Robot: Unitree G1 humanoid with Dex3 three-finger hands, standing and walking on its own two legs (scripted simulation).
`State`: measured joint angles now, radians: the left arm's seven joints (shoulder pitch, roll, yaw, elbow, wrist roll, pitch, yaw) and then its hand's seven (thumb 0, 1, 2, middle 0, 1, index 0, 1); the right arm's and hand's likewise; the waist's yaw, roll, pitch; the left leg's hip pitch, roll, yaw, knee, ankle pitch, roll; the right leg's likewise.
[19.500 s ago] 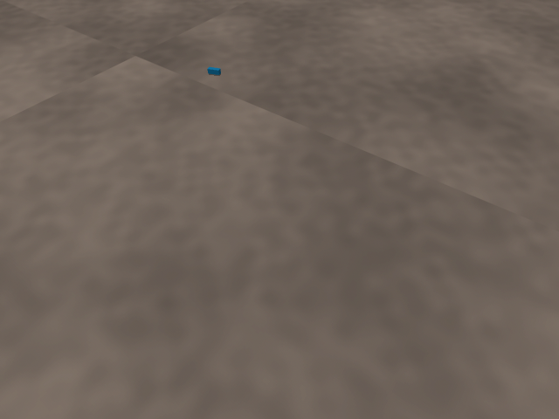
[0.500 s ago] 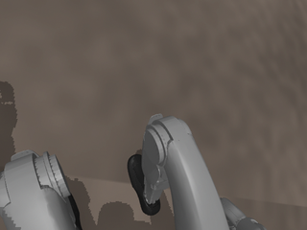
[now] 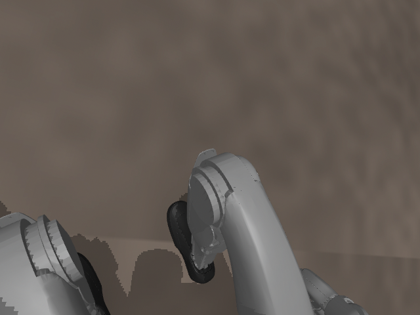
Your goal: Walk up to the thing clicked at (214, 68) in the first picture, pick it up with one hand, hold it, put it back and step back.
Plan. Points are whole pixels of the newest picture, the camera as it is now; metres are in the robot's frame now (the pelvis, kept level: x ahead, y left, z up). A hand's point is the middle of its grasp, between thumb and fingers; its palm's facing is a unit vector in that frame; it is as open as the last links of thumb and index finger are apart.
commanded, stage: rest palm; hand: left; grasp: from above
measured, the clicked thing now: out of the picture +0.46 +0.32 -0.28
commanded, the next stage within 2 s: close in 0.54 s
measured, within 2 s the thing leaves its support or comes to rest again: neither
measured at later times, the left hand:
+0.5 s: hand out of the picture +0.44 +0.31 -0.24, palm faces -0.43 -0.05 -0.90, open 14.2 cm
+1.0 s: hand out of the picture +0.44 +0.29 -0.24, palm faces -0.43 -0.03 -0.90, open 13.3 cm
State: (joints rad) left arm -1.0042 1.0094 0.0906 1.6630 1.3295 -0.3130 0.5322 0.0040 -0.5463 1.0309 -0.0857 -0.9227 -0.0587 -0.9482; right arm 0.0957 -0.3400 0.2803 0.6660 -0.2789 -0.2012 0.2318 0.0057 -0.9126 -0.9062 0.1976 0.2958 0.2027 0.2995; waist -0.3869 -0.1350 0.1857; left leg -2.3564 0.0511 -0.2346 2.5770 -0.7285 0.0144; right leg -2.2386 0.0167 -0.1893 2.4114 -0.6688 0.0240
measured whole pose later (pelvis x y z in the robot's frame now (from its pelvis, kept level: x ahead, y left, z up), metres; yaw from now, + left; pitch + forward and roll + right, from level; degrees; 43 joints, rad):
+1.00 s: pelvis +0.00 +0.00 +0.00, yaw -2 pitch +26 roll -15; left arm -0.97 0.98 0.02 1.63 1.41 -0.37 0.65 0.00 -0.34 0.90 -0.18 -0.88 -0.18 -0.88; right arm 0.07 -0.32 0.32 0.67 -0.31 -0.17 0.23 0.00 -0.89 -0.90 0.20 0.30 0.20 0.30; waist -0.37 -0.14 0.17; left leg -2.34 0.06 -0.26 2.58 -0.73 0.02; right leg -2.21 0.03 -0.21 2.39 -0.65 0.04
